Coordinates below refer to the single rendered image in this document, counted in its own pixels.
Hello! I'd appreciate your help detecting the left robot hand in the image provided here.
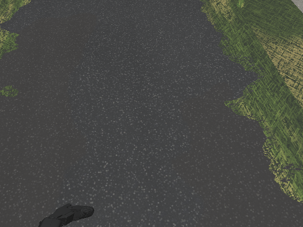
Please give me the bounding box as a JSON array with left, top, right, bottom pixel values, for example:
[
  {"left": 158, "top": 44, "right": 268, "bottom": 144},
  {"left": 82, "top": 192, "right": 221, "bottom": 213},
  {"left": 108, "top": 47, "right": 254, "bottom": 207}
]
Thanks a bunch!
[{"left": 38, "top": 203, "right": 95, "bottom": 227}]

